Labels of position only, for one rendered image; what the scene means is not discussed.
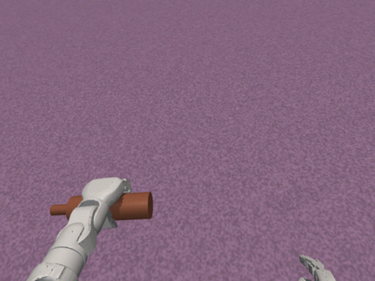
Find bottle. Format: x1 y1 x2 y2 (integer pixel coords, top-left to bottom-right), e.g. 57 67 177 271
50 192 153 221

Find right robot hand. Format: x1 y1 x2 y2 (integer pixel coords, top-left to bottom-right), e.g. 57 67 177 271
299 255 336 281

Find left robot hand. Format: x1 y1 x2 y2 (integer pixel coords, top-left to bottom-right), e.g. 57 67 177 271
81 177 132 228

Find left robot arm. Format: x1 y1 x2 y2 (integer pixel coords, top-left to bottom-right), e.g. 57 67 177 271
26 197 109 281

